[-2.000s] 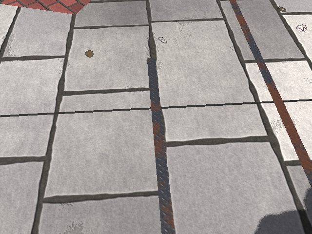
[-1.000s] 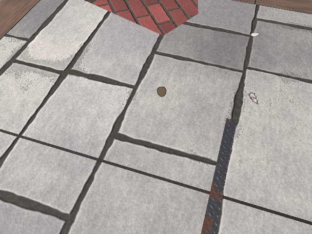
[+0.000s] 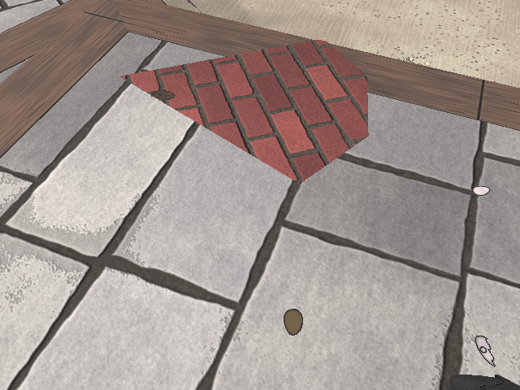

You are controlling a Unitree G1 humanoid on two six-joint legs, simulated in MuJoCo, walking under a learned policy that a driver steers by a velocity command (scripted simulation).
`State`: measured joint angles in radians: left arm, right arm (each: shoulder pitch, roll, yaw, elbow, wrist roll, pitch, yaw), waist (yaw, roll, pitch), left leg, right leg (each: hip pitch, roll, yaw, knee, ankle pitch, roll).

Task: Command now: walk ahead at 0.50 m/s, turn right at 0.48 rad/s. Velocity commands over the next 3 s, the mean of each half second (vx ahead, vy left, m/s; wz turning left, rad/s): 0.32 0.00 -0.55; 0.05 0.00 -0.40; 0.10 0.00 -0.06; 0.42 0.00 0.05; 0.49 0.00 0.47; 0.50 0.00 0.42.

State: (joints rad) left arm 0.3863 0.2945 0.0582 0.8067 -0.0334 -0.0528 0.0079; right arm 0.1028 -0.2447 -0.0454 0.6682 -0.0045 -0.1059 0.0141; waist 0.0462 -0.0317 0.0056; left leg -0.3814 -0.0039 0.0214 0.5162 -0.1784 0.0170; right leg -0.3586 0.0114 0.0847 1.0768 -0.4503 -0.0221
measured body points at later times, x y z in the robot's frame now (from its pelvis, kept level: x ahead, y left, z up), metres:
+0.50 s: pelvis +0.20 -0.05 -0.01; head +0.25 -0.08 +0.44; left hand +0.45 +0.15 -0.09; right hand +0.24 -0.36 -0.13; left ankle +0.14 +0.11 -0.64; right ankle +0.28 -0.16 -0.73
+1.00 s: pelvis +0.27 -0.03 +0.01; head +0.30 -0.02 +0.45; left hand +0.54 +0.13 -0.10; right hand +0.25 -0.33 -0.09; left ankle +0.34 +0.07 -0.73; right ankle +0.20 -0.15 -0.69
